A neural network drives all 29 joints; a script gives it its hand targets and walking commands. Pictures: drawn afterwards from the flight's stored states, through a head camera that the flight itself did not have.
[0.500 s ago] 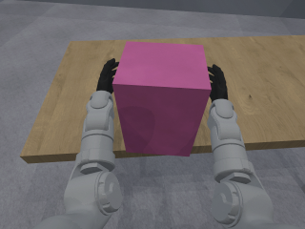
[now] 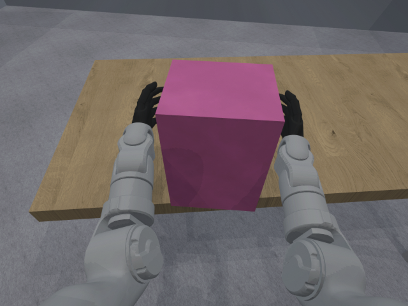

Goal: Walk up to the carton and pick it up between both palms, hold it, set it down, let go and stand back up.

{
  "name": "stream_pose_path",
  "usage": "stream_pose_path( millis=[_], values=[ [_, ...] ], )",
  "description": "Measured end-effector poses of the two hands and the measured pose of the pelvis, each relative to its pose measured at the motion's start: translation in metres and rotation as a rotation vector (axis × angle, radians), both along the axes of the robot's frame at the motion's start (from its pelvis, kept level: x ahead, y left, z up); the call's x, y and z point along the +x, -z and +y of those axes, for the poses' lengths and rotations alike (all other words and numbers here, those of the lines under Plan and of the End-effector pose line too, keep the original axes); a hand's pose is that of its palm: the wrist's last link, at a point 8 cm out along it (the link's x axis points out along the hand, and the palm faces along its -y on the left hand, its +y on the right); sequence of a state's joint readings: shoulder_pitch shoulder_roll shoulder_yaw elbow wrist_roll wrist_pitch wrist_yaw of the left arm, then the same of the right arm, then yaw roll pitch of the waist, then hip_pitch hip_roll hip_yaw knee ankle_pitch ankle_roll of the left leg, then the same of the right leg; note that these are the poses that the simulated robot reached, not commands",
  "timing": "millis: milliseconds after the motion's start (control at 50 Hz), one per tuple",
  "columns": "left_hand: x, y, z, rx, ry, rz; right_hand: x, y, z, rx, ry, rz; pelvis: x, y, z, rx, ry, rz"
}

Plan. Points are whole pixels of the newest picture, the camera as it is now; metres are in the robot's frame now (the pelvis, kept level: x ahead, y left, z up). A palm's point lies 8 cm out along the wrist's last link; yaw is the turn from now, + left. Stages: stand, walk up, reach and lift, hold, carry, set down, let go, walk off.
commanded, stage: reach and lift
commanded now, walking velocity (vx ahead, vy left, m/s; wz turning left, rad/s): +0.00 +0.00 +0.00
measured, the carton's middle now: (216, 141) +0.43 -0.03 +0.10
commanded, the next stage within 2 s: none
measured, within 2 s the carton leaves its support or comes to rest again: leaves its support in 0.56 s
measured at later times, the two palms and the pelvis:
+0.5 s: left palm (140, 122) +0.43 +0.12 +0.15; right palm (288, 131) +0.40 -0.16 +0.15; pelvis -0.01 +0.01 +0.00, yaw -1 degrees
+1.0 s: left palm (108, 109) +0.39 +0.16 +0.22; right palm (282, 107) +0.38 -0.12 +0.22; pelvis -0.03 +0.01 +0.00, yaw +0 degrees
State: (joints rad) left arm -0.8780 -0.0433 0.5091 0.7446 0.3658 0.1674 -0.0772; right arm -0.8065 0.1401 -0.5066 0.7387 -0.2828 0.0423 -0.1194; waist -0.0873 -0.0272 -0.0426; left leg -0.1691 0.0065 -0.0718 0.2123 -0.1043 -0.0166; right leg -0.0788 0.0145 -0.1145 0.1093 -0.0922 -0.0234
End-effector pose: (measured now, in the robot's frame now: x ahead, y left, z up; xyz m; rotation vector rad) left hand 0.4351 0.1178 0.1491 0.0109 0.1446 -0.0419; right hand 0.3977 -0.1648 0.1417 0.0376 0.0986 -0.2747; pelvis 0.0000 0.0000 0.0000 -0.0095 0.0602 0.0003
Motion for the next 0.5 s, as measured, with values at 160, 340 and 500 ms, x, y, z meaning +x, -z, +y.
stream_pose_path(
  millis=[160, 340, 500],
  values=[
    [0.002, -0.001, 0.0, 0.002, -0.003, 0.017, 0.0, -0.002, 0.0, -0.001, 0.004, 0.024, -0.005, 0.0, 0.005, -0.003, 0.015, 0.014],
    [0.001, -0.003, -0.001, 0.018, -0.017, 0.055, -0.002, -0.004, 0.002, 0.006, 0.007, 0.053, -0.01, 0.0, 0.006, -0.006, 0.024, 0.024],
    [-0.003, -0.005, 0.005, 0.02, -0.032, 0.084, -0.002, -0.008, 0.008, 0.003, -0.006, 0.075, -0.011, 0.0, 0.005, -0.007, 0.023, 0.02]
  ],
)
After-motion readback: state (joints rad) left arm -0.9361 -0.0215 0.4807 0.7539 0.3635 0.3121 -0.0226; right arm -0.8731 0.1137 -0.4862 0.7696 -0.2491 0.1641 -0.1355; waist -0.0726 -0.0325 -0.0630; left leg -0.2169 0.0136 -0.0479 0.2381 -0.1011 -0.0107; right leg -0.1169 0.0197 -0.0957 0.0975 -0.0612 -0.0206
